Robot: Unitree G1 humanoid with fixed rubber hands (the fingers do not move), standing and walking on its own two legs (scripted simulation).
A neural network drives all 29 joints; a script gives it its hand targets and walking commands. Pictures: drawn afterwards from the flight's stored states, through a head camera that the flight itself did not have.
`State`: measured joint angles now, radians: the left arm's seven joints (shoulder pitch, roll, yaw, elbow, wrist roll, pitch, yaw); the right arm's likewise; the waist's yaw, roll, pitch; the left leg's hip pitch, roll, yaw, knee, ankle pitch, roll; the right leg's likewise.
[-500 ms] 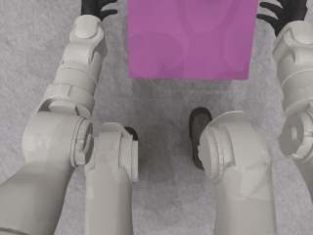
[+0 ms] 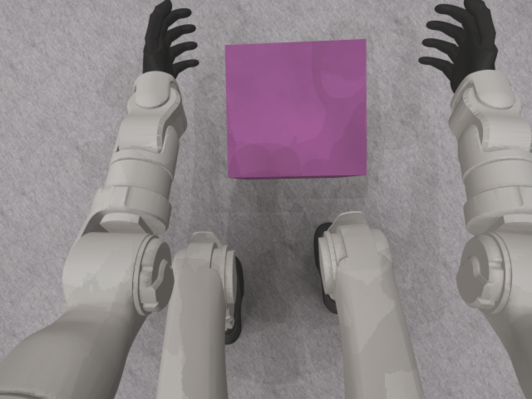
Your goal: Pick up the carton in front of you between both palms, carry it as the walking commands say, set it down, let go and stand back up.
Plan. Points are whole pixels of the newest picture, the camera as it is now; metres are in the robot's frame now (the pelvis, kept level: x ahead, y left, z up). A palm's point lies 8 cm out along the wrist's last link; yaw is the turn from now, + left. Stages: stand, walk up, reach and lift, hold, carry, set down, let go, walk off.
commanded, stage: set down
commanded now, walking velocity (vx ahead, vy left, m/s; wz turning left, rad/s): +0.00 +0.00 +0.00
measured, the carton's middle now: (292, 124) +0.48 -0.08 -0.33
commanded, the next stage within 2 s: let go in 0.62 s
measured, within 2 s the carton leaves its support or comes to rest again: neither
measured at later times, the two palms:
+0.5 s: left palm (90, 19) +0.53 +0.09 +0.03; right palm out of the picture +0.48 -0.30 +0.03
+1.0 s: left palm out of the picture +0.44 +0.13 +0.14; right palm out of the picture +0.39 -0.30 +0.14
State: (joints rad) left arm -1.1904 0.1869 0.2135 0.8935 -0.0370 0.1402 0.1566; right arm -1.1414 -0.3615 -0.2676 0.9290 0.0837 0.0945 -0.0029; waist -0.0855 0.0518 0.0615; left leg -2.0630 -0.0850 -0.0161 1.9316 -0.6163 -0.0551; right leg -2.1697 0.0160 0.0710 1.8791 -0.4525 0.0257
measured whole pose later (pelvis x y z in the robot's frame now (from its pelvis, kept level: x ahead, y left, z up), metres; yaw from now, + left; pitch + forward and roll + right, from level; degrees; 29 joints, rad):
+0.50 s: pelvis +0.03 -0.01 +0.13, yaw -1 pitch +46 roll +3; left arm -0.98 0.15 0.23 0.72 0.01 0.17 0.12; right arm -0.97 -0.32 -0.33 0.80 0.03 0.13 0.06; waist -0.07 0.04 -0.10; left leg -1.75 -0.07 -0.05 1.44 -0.50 -0.05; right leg -1.84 0.02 0.06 1.40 -0.37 0.01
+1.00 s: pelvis +0.08 -0.02 +0.26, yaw -3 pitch +34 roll +2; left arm -0.43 0.10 0.17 0.56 0.09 0.10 0.06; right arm -0.44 -0.25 -0.23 0.60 -0.06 0.07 0.11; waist -0.05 0.02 -0.06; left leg -1.11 -0.03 -0.07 0.88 -0.37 -0.05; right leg -1.20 0.03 0.05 0.88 -0.27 -0.01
